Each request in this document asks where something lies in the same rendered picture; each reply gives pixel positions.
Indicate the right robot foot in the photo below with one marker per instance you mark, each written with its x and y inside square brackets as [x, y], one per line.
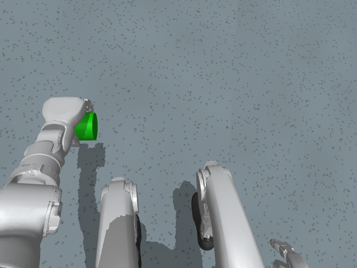
[204, 243]

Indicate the left robot arm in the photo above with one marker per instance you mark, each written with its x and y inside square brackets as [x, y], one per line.
[30, 200]

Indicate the left robot hand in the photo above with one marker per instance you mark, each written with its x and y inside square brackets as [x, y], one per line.
[70, 110]

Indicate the right robot hand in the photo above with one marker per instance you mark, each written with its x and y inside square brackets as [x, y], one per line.
[294, 260]

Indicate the can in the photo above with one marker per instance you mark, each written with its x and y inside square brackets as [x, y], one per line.
[87, 129]

